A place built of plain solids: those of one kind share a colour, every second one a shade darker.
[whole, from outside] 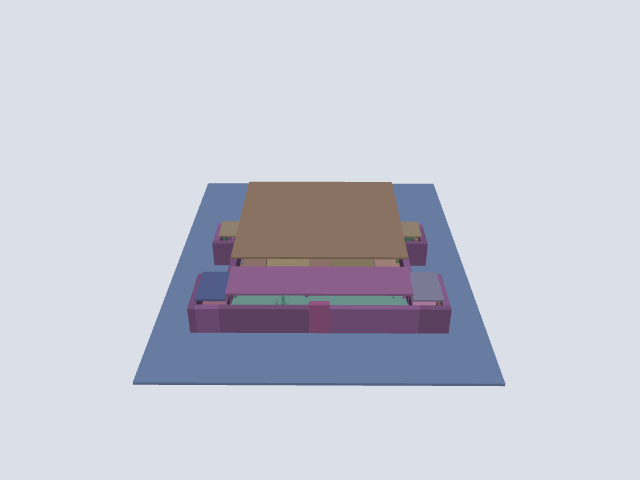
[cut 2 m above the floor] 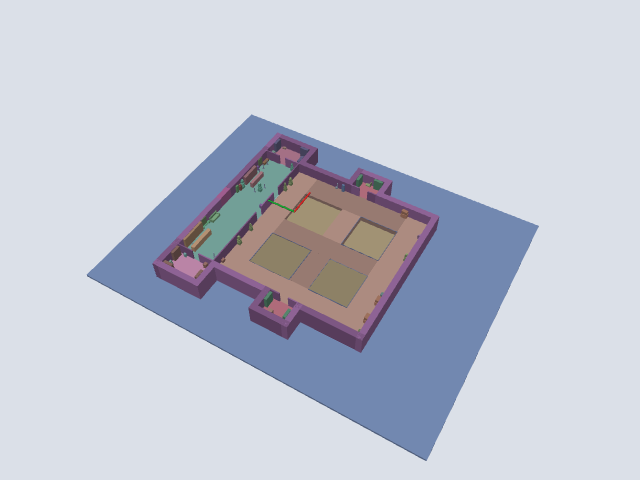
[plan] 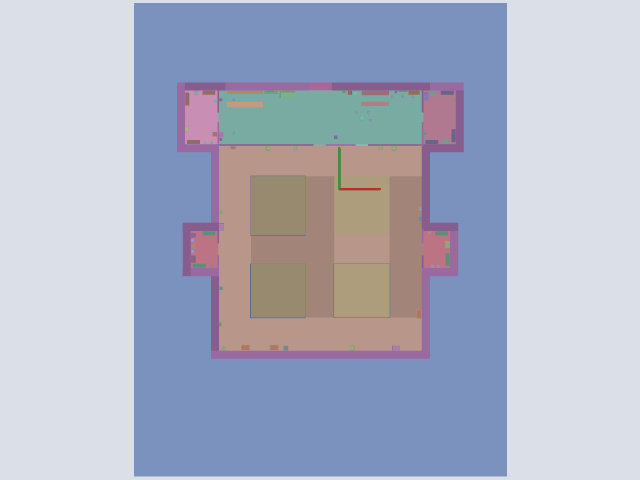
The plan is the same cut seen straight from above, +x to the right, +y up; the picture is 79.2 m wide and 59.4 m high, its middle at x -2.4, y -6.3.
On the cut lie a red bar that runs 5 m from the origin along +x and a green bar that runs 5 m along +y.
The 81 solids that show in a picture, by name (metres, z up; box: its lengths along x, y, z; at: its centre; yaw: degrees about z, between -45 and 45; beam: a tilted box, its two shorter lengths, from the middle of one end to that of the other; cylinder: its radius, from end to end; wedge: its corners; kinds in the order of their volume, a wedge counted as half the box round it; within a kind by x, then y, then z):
{
 "ground_under_all_1": {"box": [46.16, 58.58, 0.4], "at": [-2.35, -6.26, -1.63]},
 "wall_1": {"box": [1.0, 8.65, 4.09], "at": [-19.6, 8.88, 0.57]},
 "wall_2": {"box": [1.0, 6.6, 4.09], "at": [-18.9, -7.47, 0.57]},
 "wall_3": {"box": [5.2, 1.0, 4.09], "at": [-17.5, 5.05, 0.57]},
 "wall_4": {"box": [4.5, 1.0, 4.09], "at": [-17.15, -10.28, 0.57]},
 "wall_5": {"box": [4.5, 1.0, 4.09], "at": [-17.15, -4.67, 0.57]},
 "wall_6": {"box": [6.0, 1.0, 4.09], "at": [-17.1, 12.7, 0.57]},
 "wall_7": {"box": [1.0, 11.08, 4.09], "at": [-15.4, -15.46, 0.57]},
 "wall_8": {"box": [1.0, 10.58, 4.09], "at": [-15.4, 0.26, 0.57]},
 "wall_9": {"box": [0.2, 1.7, 4.09], "at": [-15.0, -9.08, 0.57]},
 "wall_10": {"box": [0.2, 1.75, 4.09], "at": [-15.0, -5.85, 0.57]},
 "wall_11": {"box": [0.2, 2.93, 4.09], "at": [-15.0, 6.81, 0.57]},
 "wall_12": {"box": [0.2, 2.93, 4.09], "at": [-15.0, 10.94, 0.57]},
 "wall_13": {"box": [12.15, 1.0, 4.09], "at": [-9.83, 12.7, 0.57]},
 "wall_14": {"box": [11.9, 0.2, 4.09], "at": [-9.15, 5.45, 0.57]},
 "wall_15": {"box": [27.1, 1.0, 4.09], "at": [-2.35, -20.5, 0.57]},
 "wall_16": {"box": [3.73, 0.2, 4.09], "at": [0.16, 5.45, 0.57]},
 "wall_17": {"box": [12.15, 1.0, 4.09], "at": [5.13, 12.7, 0.57]},
 "wall_18": {"box": [6.88, 0.2, 4.09], "at": [6.96, 5.45, 0.57]},
 "wall_19": {"box": [0.2, 1.75, 4.09], "at": [10.3, -9.1, 0.57]},
 "wall_20": {"box": [0.2, 1.7, 4.09], "at": [10.3, -5.87, 0.57]},
 "wall_21": {"box": [0.2, 2.93, 4.09], "at": [10.3, 6.81, 0.57]},
 "wall_22": {"box": [0.2, 2.93, 4.09], "at": [10.3, 10.94, 0.57]},
 "wall_23": {"box": [1.0, 11.08, 4.09], "at": [10.7, -15.46, 0.57]},
 "wall_24": {"box": [1.0, 10.58, 4.09], "at": [10.7, 0.26, 0.57]},
 "wall_25": {"box": [6.0, 1.0, 4.09], "at": [12.4, 12.7, 0.57]},
 "wall_26": {"box": [4.5, 1.0, 4.09], "at": [12.45, -10.28, 0.57]},
 "wall_27": {"box": [4.5, 1.0, 4.09], "at": [12.45, -4.67, 0.57]},
 "wall_28": {"box": [5.2, 1.0, 4.09], "at": [12.8, 5.05, 0.57]},
 "wall_29": {"box": [1.0, 6.6, 4.09], "at": [14.2, -7.47, 0.57]},
 "wall_30": {"box": [1.0, 8.65, 4.09], "at": [14.9, 8.88, 0.57]},
 "floor_gang_1": {"box": [4.05, 17.5, 1.48], "at": [-12.97, -7.15, -0.74]},
 "floor_gang_2": {"box": [6.7, 3.55, 1.48], "at": [-7.6, -7.47, -0.74]},
 "floor_gang_3": {"box": [3.6, 17.5, 1.48], "at": [-2.45, -7.15, -0.74]},
 "floor_gang_4": {"box": [25.3, 4.2, 1.48], "at": [-2.35, -18.0, -0.74]},
 "floor_gang_5": {"box": [25.3, 3.85, 1.48], "at": [-2.35, 3.52, -0.74]},
 "floor_gang_6": {"box": [6.85, 3.55, 1.48], "at": [2.77, -7.47, -0.74]},
 "floor_gang_7": {"box": [4.1, 17.5, 1.48], "at": [8.25, -7.15, -0.74]},
 "floor_foyer_1": {"box": [25.3, 6.85, 1.48], "at": [-2.35, 8.88, -0.74]},
 "step_tier_1": {"box": [6.7, 6.65, 1.48], "at": [-7.6, -12.57, -0.74]},
 "step_tier_2": {"box": [6.7, 7.3, 1.39], "at": [-7.6, -2.05, -0.79]},
 "step_tier_3": {"box": [6.85, 6.65, 0.6], "at": [2.77, -12.57, -1.18]},
 "step_tier_4": {"box": [6.85, 7.3, 0.85], "at": [2.77, -2.05, -1.05]},
 "ceil_hall_1": {"box": [25.3, 25.55, 0.3], "at": [-2.35, -7.33, 5.9]},
 "ceil_foyer_1": {"box": [25.3, 6.85, 0.3], "at": [-2.35, 8.88, 4.35]},
 "floor_side_1": {"box": [3.5, 4.8, 1.48], "at": [-16.75, -7.47, -0.74]},
 "floor_side_2": {"box": [3.5, 4.8, 1.48], "at": [12.05, -7.47, -0.74]},
 "floor_cloaks_1": {"box": [4.2, 6.85, 1.48], "at": [12.4, 8.88, -0.74]},
 "floor_store_1": {"box": [4.2, 6.85, 1.48], "at": [-17.1, 8.88, -0.74]},
 "door_leaf_1": {"box": [2.8, 0.97, 4.75], "at": [-2.35, 12.71, 0.9]},
 "ceil_side_1": {"box": [3.5, 4.8, 0.3], "at": [-16.75, -7.47, 3.4]},
 "ceil_side_2": {"box": [3.5, 4.8, 0.3], "at": [12.05, -7.47, 3.4]},
 "ceil_cloaks_1": {"box": [4.2, 6.85, 0.3], "at": [12.4, 8.88, 3.4]},
 "ceil_store_1": {"box": [4.2, 6.85, 0.3], "at": [-17.1, 8.88, 3.4]},
 "bar_foyer_1": {"box": [4.45, 0.65, 1.1], "at": [-11.68, 10.45, 0.55]},
 "bar_foyer_2": {"box": [4.45, 0.4, 2.1], "at": [-11.68, 11.97, 1.05]},
 "shelves_side_1": {"box": [1.6, 0.5, 2.0], "at": [-17.35, -9.49, 1.0]},
 "shelves_side_2": {"box": [1.6, 0.5, 2.0], "at": [-16.15, -5.46, 1.0]},
 "shelves_side_3": {"box": [1.6, 0.5, 2.0], "at": [12.65, -5.46, 1.0]},
 "shelves_side_4": {"box": [0.5, 1.6, 2.0], "at": [13.42, -8.72, 1.0]},
 "cloakroom_foyer_1": {"box": [3.4, 0.55, 1.0], "at": [4.45, 10.54, 0.5]},
 "cloakroom_foyer_2": {"box": [3.4, 0.55, 1.75], "at": [4.45, 11.89, 0.87]},
 "shelves_cloaks_1": {"box": [1.6, 0.5, 2.0], "at": [11.45, 5.83, 1.0]},
 "shelves_cloaks_2": {"box": [1.6, 0.5, 2.0], "at": [13.35, 11.92, 1.0]},
 "shelves_cloaks_3": {"box": [0.5, 1.6, 2.0], "at": [14.12, 6.6, 1.0]},
 "shelves_store_1": {"box": [0.5, 1.6, 2.0], "at": [-18.82, 11.15, 1.0]},
 "shelves_store_2": {"box": [1.6, 0.5, 2.0], "at": [-18.05, 5.83, 1.0]},
 "shelves_store_3": {"box": [1.6, 0.5, 2.0], "at": [-16.15, 11.92, 1.0]},
 "cart_1": {"box": [0.98, 0.58, 0.58], "at": [-8.07, -19.61, 1.21]},
 "cart_2": {"box": [0.58, 0.98, 0.58], "at": [9.81, -15.48, 1.21]},
 "sofa_foyer_1": {"box": [1.97, 0.86, 0.33], "at": [-6.43, 11.74, 0.27]},
 "hamper_cloaks_1": {"box": [0.9, 0.6, 0.72], "at": [13.2, 5.88, 0.36]},
 "bench_foyer_1": {"box": [1.4, 0.5, 0.46], "at": [9.25, 11.92, 0.22]},
 "kerb_1": {"box": [0.1, 6.65, 0.07], "at": [-11.0, -12.57, 0.03]},
 "kerb_2": {"box": [6.87, 0.05, 0.06], "at": [-7.62, -9.22, 0.02]},
 "kerb_3": {"box": [6.81, 0.1, 0.06], "at": [-7.59, -5.75, 0.02]},
 "kerb_4": {"box": [6.81, 0.09, 0.045], "at": [-7.59, 1.65, 0.02]},
 "kerb_5": {"box": [0.06, 7.3, 0.07], "at": [-4.22, -2.05, 0.03]},
 "kerb_6": {"box": [0.07, 6.65, 0.035], "at": [-4.21, -12.57, 0.01]},
 "kerb_7": {"box": [7.01, 0.08, 0.045], "at": [2.77, -9.21, 0.02]},
 "trolley_cloaks_1": {"box": [0.6, 1.0, 0.06], "at": [10.73, 11.45, 0.2]}
}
